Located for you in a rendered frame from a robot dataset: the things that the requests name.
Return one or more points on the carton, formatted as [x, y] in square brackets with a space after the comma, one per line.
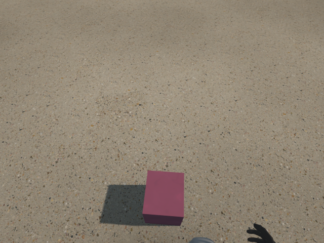
[164, 198]

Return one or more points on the robot right hand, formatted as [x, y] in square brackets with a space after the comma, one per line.
[262, 232]

